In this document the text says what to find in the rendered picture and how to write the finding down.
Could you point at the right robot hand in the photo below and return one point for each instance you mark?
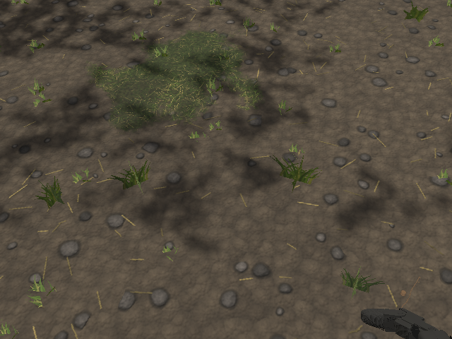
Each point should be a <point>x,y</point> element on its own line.
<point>403,322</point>

